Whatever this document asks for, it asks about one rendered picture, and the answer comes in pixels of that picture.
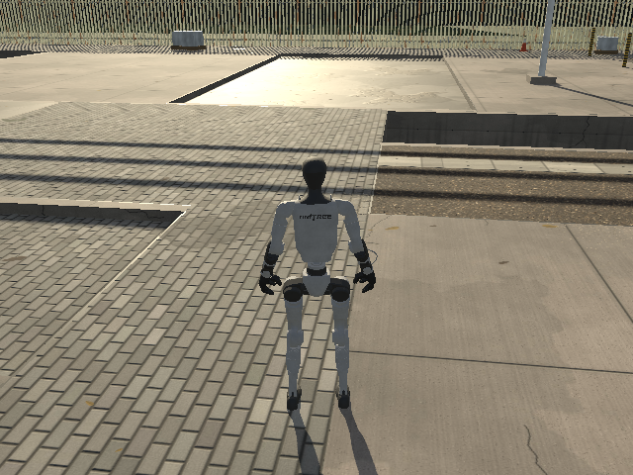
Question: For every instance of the left robot upper arm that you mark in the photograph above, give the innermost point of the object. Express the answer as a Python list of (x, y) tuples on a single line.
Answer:
[(284, 210)]

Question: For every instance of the right robot shin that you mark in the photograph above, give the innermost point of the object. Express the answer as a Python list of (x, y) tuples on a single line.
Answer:
[(342, 363)]

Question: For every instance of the right robot hand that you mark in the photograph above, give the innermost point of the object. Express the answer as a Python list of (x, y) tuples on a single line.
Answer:
[(363, 278)]

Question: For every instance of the robot right thigh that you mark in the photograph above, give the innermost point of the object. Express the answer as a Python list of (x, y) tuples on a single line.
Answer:
[(340, 297)]

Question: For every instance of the robot left forearm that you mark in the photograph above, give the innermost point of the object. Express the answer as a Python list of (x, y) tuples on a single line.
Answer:
[(269, 262)]

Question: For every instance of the left robot hand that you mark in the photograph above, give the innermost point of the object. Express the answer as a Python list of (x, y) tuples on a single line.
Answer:
[(263, 281)]

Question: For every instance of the right robot upper arm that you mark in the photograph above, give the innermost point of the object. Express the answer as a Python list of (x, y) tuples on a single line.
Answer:
[(346, 208)]

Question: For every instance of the robot right forearm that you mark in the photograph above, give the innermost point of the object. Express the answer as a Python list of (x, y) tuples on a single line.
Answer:
[(364, 260)]

